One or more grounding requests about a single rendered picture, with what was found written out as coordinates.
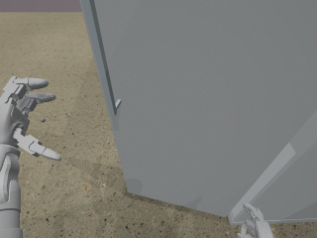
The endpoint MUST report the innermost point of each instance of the handle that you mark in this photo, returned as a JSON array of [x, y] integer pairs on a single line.
[[98, 48]]

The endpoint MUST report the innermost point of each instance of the fridge door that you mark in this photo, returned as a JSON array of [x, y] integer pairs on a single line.
[[211, 92]]

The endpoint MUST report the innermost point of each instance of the right robot hand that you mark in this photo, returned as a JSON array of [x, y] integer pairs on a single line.
[[258, 228]]

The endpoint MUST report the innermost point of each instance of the robot left forearm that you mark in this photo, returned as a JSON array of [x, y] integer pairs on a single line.
[[10, 192]]

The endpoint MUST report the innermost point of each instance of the left robot hand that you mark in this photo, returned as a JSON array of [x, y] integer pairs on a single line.
[[11, 117]]

